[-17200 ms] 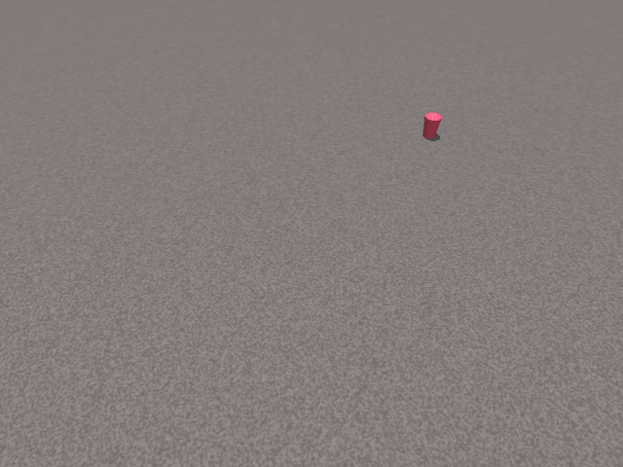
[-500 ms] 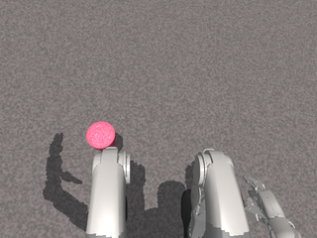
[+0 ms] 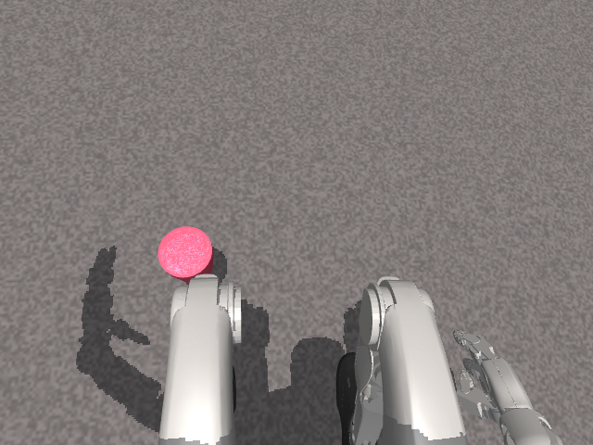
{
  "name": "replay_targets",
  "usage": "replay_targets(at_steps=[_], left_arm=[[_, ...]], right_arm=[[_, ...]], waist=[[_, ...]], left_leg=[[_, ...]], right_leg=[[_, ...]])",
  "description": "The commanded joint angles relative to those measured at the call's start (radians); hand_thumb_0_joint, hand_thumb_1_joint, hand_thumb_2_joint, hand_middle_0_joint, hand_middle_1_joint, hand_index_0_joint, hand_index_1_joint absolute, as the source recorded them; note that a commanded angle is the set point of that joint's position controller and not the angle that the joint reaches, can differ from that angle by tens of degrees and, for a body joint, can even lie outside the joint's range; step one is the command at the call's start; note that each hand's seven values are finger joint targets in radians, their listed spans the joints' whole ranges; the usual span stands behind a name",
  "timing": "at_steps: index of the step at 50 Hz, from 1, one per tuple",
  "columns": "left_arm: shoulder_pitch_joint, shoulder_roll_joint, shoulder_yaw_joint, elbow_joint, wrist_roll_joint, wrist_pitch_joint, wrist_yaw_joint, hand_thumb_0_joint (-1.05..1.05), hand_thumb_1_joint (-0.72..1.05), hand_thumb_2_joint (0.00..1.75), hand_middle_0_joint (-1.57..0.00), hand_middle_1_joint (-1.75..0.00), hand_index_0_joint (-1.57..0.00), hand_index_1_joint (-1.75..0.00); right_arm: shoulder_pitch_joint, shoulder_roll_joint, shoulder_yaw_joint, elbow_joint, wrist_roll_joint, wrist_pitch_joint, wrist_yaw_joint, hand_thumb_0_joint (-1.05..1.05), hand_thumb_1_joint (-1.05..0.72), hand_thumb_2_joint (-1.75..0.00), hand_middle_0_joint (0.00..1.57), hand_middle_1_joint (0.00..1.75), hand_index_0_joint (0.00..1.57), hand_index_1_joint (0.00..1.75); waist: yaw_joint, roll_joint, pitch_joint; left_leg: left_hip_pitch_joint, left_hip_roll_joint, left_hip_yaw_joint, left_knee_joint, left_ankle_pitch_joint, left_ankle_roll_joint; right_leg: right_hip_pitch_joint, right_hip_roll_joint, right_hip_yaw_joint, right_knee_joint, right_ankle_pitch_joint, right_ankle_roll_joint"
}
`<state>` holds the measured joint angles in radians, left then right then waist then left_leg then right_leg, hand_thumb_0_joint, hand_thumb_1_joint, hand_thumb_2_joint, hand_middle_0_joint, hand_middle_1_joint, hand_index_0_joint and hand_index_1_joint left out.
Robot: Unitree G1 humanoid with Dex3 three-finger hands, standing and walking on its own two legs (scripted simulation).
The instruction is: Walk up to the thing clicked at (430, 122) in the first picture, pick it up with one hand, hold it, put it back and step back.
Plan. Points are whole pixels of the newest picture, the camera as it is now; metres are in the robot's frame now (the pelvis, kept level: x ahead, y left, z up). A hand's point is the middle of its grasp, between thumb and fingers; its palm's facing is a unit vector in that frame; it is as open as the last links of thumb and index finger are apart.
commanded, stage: go down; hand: left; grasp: from the side
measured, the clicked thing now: (191, 259) +0.40 +0.21 -0.29
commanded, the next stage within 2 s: approach in 1.00 s
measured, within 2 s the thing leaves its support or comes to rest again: neither
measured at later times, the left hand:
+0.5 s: hand out of the picture +0.32 +0.39 +0.02, palm faces +0.13 -0.98 -0.17, open 17.0 cm
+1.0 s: hand out of the picture +0.32 +0.39 +0.02, palm faces +0.11 -0.97 -0.22, open 16.9 cm
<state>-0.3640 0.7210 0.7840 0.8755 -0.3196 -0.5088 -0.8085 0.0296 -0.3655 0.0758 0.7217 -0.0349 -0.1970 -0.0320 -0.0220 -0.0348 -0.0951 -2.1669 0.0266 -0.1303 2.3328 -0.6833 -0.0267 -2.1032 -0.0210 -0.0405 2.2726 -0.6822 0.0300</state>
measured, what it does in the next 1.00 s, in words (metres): stands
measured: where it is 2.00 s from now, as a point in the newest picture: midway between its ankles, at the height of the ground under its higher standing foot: (287, 434)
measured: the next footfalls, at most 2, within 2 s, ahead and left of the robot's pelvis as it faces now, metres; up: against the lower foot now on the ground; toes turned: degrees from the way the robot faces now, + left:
none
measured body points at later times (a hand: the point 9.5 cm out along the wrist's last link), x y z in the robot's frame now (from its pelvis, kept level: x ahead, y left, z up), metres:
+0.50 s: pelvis +0.00 +0.00 +0.00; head +0.19 +0.06 +0.41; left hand +0.31 +0.45 +0.03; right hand +0.21 -0.27 -0.10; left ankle +0.09 +0.13 -0.32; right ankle +0.10 -0.13 -0.32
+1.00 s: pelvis +0.00 +0.00 +0.00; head +0.19 +0.06 +0.41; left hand +0.31 +0.44 +0.04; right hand +0.21 -0.27 -0.10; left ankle +0.09 +0.13 -0.32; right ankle +0.10 -0.13 -0.32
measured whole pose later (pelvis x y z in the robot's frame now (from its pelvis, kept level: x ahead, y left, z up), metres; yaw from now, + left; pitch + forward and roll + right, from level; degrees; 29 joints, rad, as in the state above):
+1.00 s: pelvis +0.00 +0.00 +0.00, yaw +0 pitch +30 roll -6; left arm -0.34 0.72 0.76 0.84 -0.27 -0.52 -0.76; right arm 0.02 -0.36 0.06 0.71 -0.04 -0.18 -0.03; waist -0.02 -0.03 -0.10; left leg -2.16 0.02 -0.13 2.32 -0.68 -0.03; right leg -2.10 -0.02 -0.04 2.26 -0.68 0.03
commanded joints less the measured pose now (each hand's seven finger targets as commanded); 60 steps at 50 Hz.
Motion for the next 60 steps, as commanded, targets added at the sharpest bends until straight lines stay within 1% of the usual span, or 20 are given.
replay_targets(at_steps=[1, 4, 7, 8, 18, 21, 23, 26, 27, 30, 32, 35, 36, 39, 43, 46, 50, 55, 56, 60], left_arm=[[-0.127, 0.384, 0.091, -0.184, -0.057, -0.055, 0.005, 0.0, -0.54, 0.12, -0.05, -0.2, -0.08, -0.17], [-0.118, 0.361, 0.082, -0.154, -0.059, -0.057, 0.001, 0.0, -0.55, 0.12, -0.06, -0.2, -0.09, -0.18], [-0.123, 0.393, 0.089, -0.186, -0.048, -0.061, -0.001, 0.0, -0.58, 0.12, -0.06, -0.22, -0.09, -0.19], [-0.124, 0.359, 0.067, -0.17, -0.047, -0.058, -0.003, 0.0, -0.54, 0.13, -0.05, -0.22, -0.08, -0.19], [-0.099, 0.396, 0.093, -0.232, -0.03, -0.055, 0.034, 0.0, -0.53, 0.14, -0.05, -0.24, -0.09, -0.2], [-0.112, 0.344, 0.063, -0.192, -0.028, -0.052, 0.034, 0.0, -0.53, 0.14, -0.06, -0.24, -0.09, -0.21], [-0.109, 0.377, 0.082, -0.218, -0.024, -0.057, 0.04, 0.0, -0.54, 0.14, -0.06, -0.25, -0.09, -0.21], [-0.109, 0.356, 0.058, -0.229, -0.017, -0.056, 0.042, 0.0, -0.55, 0.14, -0.06, -0.26, -0.1, -0.22], [-0.098, 0.363, 0.067, -0.241, -0.017, -0.057, 0.042, 0.0, -0.54, 0.14, -0.06, -0.26, -0.1, -0.22], [-0.096, 0.335, 0.049, -0.199, -0.02, -0.055, 0.043, 0.0, -0.51, 0.15, -0.05, -0.27, -0.09, -0.23], [-0.119, 0.376, 0.068, -0.219, -0.019, -0.065, 0.048, 0.0, -0.54, 0.15, -0.06, -0.27, -0.1, -0.23], [-0.129, 0.381, 0.065, -0.22, -0.011, -0.072, 0.047, 0.0, -0.53, 0.16, -0.05, -0.29, -0.1, -0.24], [-0.106, 0.339, 0.048, -0.194, -0.011, -0.07, 0.045, 0.0, -0.54, 0.16, -0.06, -0.29, -0.1, -0.24], [-0.108, 0.4, 0.082, -0.203, -0.002, -0.072, 0.054, 0.0, -0.52, 0.17, -0.05, -0.29, -0.09, -0.24], [-0.068, 0.362, 0.067, -0.195, -0.004, -0.068, 0.052, 0.0, -0.53, 0.16, -0.06, -0.3, -0.1, -0.25], [-0.096, 0.392, 0.077, -0.217, 0.002, -0.072, 0.055, 0.0, -0.53, 0.16, -0.06, -0.3, -0.1, -0.25], [-0.072, 0.357, 0.056, -0.23, 0.003, -0.067, 0.058, 0.0, -0.51, 0.16, -0.05, -0.3, -0.1, -0.25], [-0.083, 0.366, 0.062, -0.216, 0.005, -0.071, 0.062, 0.0, -0.53, 0.17, -0.05, -0.32, -0.1, -0.26], [-0.089, 0.359, 0.049, -0.227, 0.011, -0.071, 0.062, 0.0, -0.61, 0.09, -0.03, -0.24, -0.07, -0.18], [-0.111, 0.281, 0.018, -0.153, -0.015, -0.072, 0.054, 0.0, -0.61, 0.08, -0.03, -0.21, -0.07, -0.17]], right_arm=[[0.066, -0.231, -0.084, -0.068, 0.009, -0.027, -0.022, 0.0, -0.9, -0.9, 0.2, 0.3, 0.2, 0.3], [0.061, -0.229, -0.083, -0.072, 0.006, -0.029, -0.021, 0.0, -0.9, -0.89, 0.2, 0.3, 0.2, 0.3], [0.052, -0.23, -0.087, -0.085, 0.003, -0.028, -0.022, 0.0, -0.9, -0.89, 0.2, 0.3, 0.2, 0.3], [0.06, -0.228, -0.086, -0.076, 0.002, -0.029, -0.021, 0.0, -0.9, -0.89, 0.2, 0.3, 0.2, 0.3], [0.05, -0.229, -0.093, -0.087, 0.004, -0.024, -0.024, 0.0, -0.89, -0.89, 0.2, 0.3, 0.2, 0.3], [0.058, -0.224, -0.094, -0.073, 0.002, -0.023, -0.024, 0.0, -0.89, -0.89, 0.2, 0.3, 0.2, 0.3], [0.053, -0.225, -0.094, -0.086, 0.001, -0.022, -0.024, 0.0, -0.89, -0.89, 0.2, 0.3, 0.2, 0.3], [0.049, -0.223, -0.098, -0.095, 0.005, -0.023, -0.019, 0.0, -0.89, -0.89, 0.2, 0.3, 0.2, 0.3], [0.046, -0.227, -0.101, -0.093, 0.004, -0.022, -0.021, 0.0, -0.89, -0.89, 0.2, 0.3, 0.2, 0.3], [0.06, -0.224, -0.099, -0.079, 0.007, -0.022, -0.019, 0.0, -0.88, -0.89, 0.2, 0.3, 0.2, 0.3], [0.042, -0.222, -0.096, -0.093, 0.007, -0.022, -0.02, 0.0, -0.88, -0.89, 0.2, 0.3, 0.2, 0.3], [0.056, -0.22, -0.094, -0.083, 0.001, -0.019, -0.02, 0.0, -0.89, -0.89, 0.2, 0.3, 0.2, 0.3], [0.053, -0.219, -0.097, -0.087, 0.001, -0.02, -0.02, 0.0, -0.89, -0.89, 0.2, 0.3, 0.2, 0.3], [0.048, -0.219, -0.093, -0.089, -0.001, -0.019, -0.023, 0.0, -0.88, -0.89, 0.2, 0.3, 0.2, 0.3], [0.056, -0.217, -0.095, -0.093, -0.002, -0.016, -0.019, 0.0, -0.88, -0.89, 0.2, 0.3, 0.2, 0.3], [0.056, -0.223, -0.096, -0.087, -0.002, -0.016, -0.02, 0.0, -0.89, -0.89, 0.2, 0.3, 0.2, 0.3], [0.054, -0.226, -0.102, -0.09, 0.002, -0.014, -0.019, 0.0, -0.88, -0.88, 0.2, 0.3, 0.2, 0.3], [0.057, -0.22, -0.099, -0.089, 0.0, -0.012, -0.017, 0.0, -0.88, -0.88, 0.2, 0.3, 0.2, 0.3], [0.047, -0.224, -0.103, -0.092, 0.0, -0.011, -0.019, 0.0, -0.86, -0.88, 0.2, 0.3, 0.2, 0.3], [0.05, -0.212, -0.098, -0.088, 0.004, -0.018, -0.013, 0.0, -0.87, -0.89, 0.2, 0.3, 0.2, 0.3]], waist=[[0.04, 0.215, -0.56], [0.03, 0.183, -0.549], [0.044, 0.19, -0.576], [0.029, 0.189, -0.57], [0.06, 0.22, -0.595], [0.034, 0.204, -0.556], [0.051, 0.202, -0.567], [0.037, 0.2, -0.563], [0.051, 0.222, -0.577], [0.029, 0.192, -0.541], [0.04, 0.194, -0.536], [0.04, 0.194, -0.577], [0.024, 0.174, -0.57], [0.048, 0.189, -0.57], [0.048, 0.174, -0.583], [0.05, 0.204, -0.59], [0.043, 0.221, -0.583], [0.044, 0.186, -0.573], [0.042, 0.21, -0.566], [0.004, 0.144, -0.504]], left_leg=[[0.45, -0.015, 0.069, -0.33, 0.08, 0.046], [0.424, -0.015, 0.075, -0.307, 0.093, 0.051], [0.422, -0.016, 0.084, -0.31, 0.083, 0.052], [0.428, -0.014, 0.078, -0.312, 0.086, 0.05], [0.461, -0.015, 0.078, -0.331, 0.089, 0.047], [0.456, -0.012, 0.068, -0.326, 0.096, 0.046], [0.445, -0.015, 0.077, -0.326, 0.096, 0.049], [0.443, -0.013, 0.07, -0.348, 0.04, 0.051], [0.464, -0.014, 0.07, -0.352, 0.045, 0.049], [0.445, -0.013, 0.062, -0.348, 0.035, 0.049], [0.423, -0.015, 0.074, -0.342, 0.033, 0.053], [0.443, -0.015, 0.08, -0.324, 0.075, 0.051], [0.445, -0.017, 0.078, -0.321, 0.074, 0.052], [0.431, -0.017, 0.084, -0.329, 0.066, 0.054], [0.432, -0.018, 0.089, -0.323, 0.105, 0.051], [0.457, -0.017, 0.084, -0.325, 0.103, 0.05], [0.488, -0.013, 0.068, -0.346, 0.104, 0.044], [0.448, -0.015, 0.079, -0.332, 0.093, 0.051], [0.465, -0.013, 0.074, -0.343, 0.075, 0.049], [0.39, -0.015, 0.069, -0.323, 0.035, 0.055]], right_leg=[[0.228, 0.039, -0.061, -0.22, 0.081, -0.072], [0.24, 0.04, -0.059, -0.228, 0.091, -0.068], [0.271, 0.039, -0.052, -0.24, 0.087, -0.067], [0.266, 0.04, -0.057, -0.233, 0.088, -0.067], [0.254, 0.039, -0.056, -0.231, 0.091, -0.071], [0.219, 0.039, -0.06, -0.223, 0.098, -0.072], [0.254, 0.038, -0.057, -0.239, 0.096, -0.069], [0.236, 0.039, -0.061, -0.24, 0.058, -0.069], [0.239, 0.038, -0.059, -0.238, 0.065, -0.07], [0.219, 0.039, -0.064, -0.241, 0.055, -0.069], [0.232, 0.039, -0.057, -0.248, 0.051, -0.069], [0.263, 0.039, -0.052, -0.244, 0.083, -0.068], [0.244, 0.039, -0.053, -0.247, 0.081, -0.068], [0.271, 0.038, -0.05, -0.252, 0.075, -0.068], [0.291, 0.037, -0.049, -0.252, 0.102, -0.067], [0.269, 0.038, -0.05, -0.244, 0.105, -0.071], [0.238, 0.036, -0.059, -0.231, 0.107, -0.072], [0.268, 0.038, -0.054, -0.245, 0.098, -0.069], [0.232, 0.038, -0.057, -0.24, 0.086, -0.071], [0.23, 0.041, -0.064, -0.248, 0.054, -0.067]])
